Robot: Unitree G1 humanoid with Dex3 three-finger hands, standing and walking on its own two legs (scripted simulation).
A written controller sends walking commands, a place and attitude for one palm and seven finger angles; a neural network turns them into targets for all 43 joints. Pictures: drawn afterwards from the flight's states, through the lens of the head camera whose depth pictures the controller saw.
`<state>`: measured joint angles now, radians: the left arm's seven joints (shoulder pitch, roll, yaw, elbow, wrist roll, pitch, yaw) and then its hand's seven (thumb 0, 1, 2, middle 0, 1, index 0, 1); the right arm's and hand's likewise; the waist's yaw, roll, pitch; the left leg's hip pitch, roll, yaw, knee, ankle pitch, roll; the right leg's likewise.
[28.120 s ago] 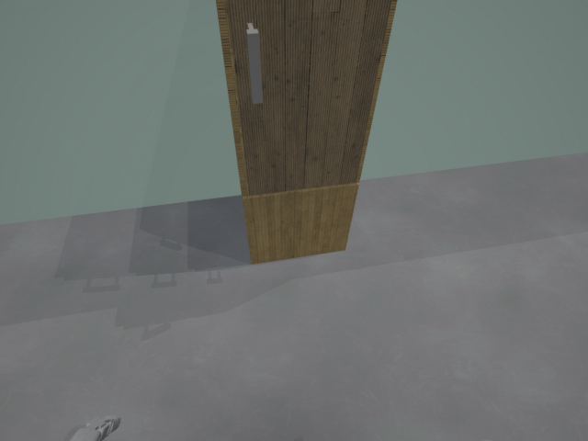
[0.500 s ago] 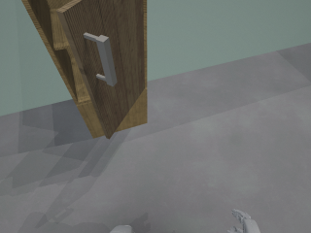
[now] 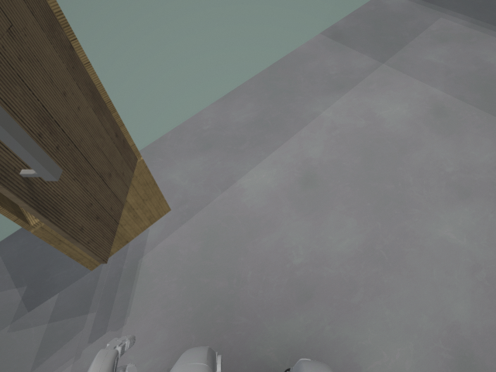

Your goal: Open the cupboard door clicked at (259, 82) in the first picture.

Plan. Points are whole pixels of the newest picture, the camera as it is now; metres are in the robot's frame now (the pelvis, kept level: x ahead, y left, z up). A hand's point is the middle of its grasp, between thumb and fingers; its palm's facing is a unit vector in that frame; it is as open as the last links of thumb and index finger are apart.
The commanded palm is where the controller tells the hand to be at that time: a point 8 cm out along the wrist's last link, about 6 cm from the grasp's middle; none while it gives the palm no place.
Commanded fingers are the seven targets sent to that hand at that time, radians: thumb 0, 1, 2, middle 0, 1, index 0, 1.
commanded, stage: walk to a spot facing it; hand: left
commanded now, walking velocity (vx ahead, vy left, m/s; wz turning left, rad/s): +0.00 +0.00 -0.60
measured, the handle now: (12, 147) +0.42 +0.40 +0.11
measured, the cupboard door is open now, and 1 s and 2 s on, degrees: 44 44 44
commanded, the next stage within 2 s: turn to face it in 1.84 s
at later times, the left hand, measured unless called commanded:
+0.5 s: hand (156, 329) +0.20 +0.20 -0.16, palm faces -0.26 -0.95 -0.15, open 7.4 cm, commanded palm none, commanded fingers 0.00 0.90 0.90 -0.20 -0.30 -0.20 -0.30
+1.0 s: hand (259, 225) +0.41 +0.00 -0.15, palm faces -0.53 -0.81 -0.24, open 7.2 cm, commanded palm none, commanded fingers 0.00 0.90 0.90 -0.20 -0.30 -0.20 -0.30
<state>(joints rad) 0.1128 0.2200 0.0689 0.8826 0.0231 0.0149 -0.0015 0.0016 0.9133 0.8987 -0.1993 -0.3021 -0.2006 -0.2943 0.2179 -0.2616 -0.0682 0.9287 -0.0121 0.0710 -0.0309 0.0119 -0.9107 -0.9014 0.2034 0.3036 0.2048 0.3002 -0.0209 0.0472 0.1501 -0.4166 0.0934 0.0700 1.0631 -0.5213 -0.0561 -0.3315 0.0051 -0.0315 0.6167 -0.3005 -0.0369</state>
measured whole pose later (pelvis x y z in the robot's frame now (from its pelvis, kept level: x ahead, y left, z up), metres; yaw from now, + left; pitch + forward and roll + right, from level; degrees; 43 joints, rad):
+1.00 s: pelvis +0.24 -0.12 +0.01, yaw -33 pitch +2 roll +2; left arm 0.19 0.20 0.07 0.98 0.01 -0.06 0.00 -0.01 0.95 0.90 -0.20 -0.30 -0.20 -0.29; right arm 0.22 -0.16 -0.05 0.96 -0.02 -0.02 -0.01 0.01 -0.91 -0.90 0.20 0.30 0.20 0.30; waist -0.04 -0.01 0.11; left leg -0.59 0.15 0.01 1.17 -0.28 -0.05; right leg -0.21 0.07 -0.06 0.44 -0.26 -0.12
